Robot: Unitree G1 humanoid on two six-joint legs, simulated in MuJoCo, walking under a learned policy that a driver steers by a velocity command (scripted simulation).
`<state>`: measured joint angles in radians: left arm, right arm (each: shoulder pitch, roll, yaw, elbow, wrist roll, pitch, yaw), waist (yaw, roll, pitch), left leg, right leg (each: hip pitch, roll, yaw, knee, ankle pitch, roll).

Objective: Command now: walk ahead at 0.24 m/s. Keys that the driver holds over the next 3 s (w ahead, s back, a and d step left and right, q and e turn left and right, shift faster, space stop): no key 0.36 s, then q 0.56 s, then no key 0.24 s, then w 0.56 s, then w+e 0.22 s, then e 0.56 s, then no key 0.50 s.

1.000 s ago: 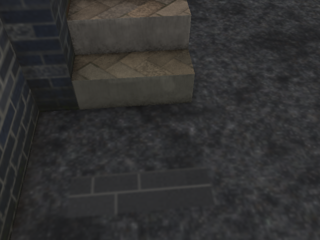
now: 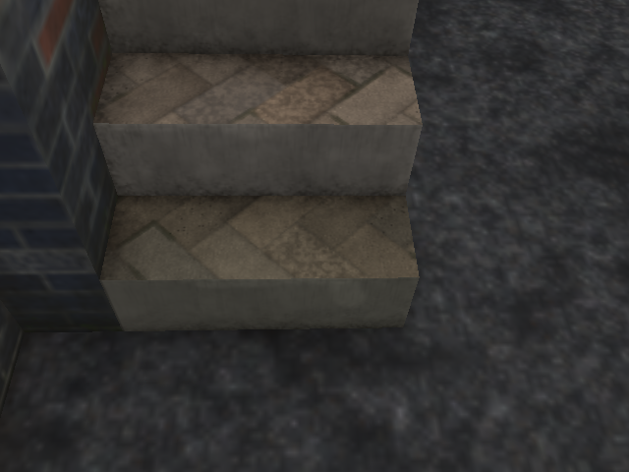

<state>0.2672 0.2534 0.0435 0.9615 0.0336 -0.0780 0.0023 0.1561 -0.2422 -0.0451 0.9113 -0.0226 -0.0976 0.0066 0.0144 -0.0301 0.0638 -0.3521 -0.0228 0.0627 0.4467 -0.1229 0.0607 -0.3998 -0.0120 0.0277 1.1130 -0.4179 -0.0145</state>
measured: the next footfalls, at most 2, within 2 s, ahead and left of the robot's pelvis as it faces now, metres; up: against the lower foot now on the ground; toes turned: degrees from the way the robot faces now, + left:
right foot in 0.28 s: +0.17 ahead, -0.11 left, +0.00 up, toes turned -1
left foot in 0.80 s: +0.09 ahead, +0.13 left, +0.00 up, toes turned +15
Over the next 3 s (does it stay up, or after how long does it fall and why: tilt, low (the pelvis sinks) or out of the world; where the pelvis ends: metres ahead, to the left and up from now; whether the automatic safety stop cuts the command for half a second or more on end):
stays up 0.41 0.13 0.01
